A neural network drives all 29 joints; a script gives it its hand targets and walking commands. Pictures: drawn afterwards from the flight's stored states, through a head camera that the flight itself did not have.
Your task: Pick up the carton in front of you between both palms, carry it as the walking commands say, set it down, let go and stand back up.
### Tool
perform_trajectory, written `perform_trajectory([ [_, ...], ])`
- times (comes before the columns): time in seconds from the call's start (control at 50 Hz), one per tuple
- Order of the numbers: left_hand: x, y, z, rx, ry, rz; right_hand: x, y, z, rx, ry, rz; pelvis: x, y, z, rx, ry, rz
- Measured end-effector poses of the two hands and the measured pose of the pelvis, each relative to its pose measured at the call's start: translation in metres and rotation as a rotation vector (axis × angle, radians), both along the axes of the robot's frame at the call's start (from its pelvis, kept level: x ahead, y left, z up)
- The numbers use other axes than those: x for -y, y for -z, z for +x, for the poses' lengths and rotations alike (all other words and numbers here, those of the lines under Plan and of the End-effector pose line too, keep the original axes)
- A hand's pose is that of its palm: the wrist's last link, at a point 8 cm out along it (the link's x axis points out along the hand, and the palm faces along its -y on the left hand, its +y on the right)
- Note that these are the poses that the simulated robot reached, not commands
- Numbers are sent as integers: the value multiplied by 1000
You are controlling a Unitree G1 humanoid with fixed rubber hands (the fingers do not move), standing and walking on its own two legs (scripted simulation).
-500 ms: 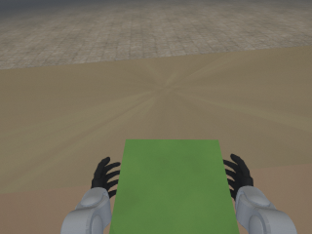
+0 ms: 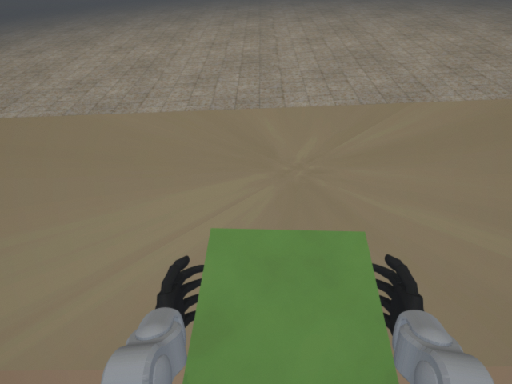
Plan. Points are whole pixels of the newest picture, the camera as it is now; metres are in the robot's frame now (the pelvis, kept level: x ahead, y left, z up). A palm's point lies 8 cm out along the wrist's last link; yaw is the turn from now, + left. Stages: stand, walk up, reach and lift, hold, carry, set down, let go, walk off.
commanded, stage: carry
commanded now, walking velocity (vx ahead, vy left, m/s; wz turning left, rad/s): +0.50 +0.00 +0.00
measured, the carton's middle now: (284, 336) +0.22 +0.00 +0.03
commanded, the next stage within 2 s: none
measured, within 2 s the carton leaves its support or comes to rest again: neither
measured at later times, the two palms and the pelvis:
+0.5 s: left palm (211, 151) +0.62 +0.15 +0.09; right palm (348, 151) +0.61 -0.16 +0.09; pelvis +0.32 +0.01 +0.00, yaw -1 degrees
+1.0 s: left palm (234, 94) +1.00 +0.14 +0.07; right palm (328, 91) +1.01 -0.17 +0.07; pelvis +0.66 -0.02 -0.03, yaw -2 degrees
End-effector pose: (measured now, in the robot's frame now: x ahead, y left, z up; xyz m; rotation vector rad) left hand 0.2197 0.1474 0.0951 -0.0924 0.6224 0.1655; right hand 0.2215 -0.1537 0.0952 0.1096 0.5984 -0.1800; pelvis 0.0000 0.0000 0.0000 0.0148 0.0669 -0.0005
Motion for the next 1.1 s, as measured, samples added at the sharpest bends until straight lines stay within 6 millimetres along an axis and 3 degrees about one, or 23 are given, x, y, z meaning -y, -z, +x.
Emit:
perform_trajectory([
  [0.08,-13,28,67,-13,17,-23,-14,21,62,-16,14,-23,-16,22,65,20,29,6],
  [0.14,-17,40,113,-76,47,-21,-17,33,99,-79,39,-28,-26,19,98,15,50,3],
  [0.24,-14,31,182,-100,102,-8,-15,25,152,-109,86,-27,-35,-1,150,3,60,-21],
  [0.32,-14,19,241,-64,90,6,-14,12,213,-74,83,-30,-34,-9,198,-1,53,-31],
  [0.48,-10,3,381,29,-26,21,-2,1,367,21,77,-15,-15,1,303,8,25,-6],
  [0.6,7,9,501,70,-86,65,19,19,501,56,61,-8,11,31,390,19,5,-1],
  [0.68,13,21,558,5,-102,32,23,29,570,-10,51,19,22,23,433,3,4,3],
  [0.8,16,23,638,-2,-116,-27,23,26,657,-24,54,43,32,7,505,-35,5,14],
  [0.9,17,18,705,39,-104,-41,24,23,720,18,64,40,28,7,577,-46,13,4],
  [1.0,8,25,779,90,-83,-42,16,27,788,71,69,21,15,31,665,-23,26,-31],
  [1.06,5,42,832,113,-49,-28,13,37,827,93,89,-13,8,57,717,-1,42,-36],
  [1.1,7,56,860,70,-23,-17,15,49,846,51,106,-30,4,61,739,-4,38,-24],
])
